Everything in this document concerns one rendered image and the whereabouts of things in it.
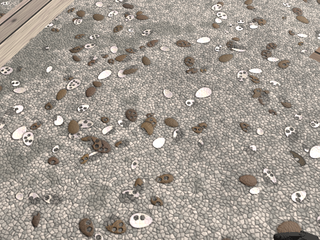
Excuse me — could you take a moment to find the robot right hand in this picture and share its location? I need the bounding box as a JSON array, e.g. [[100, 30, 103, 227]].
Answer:
[[273, 230, 320, 240]]

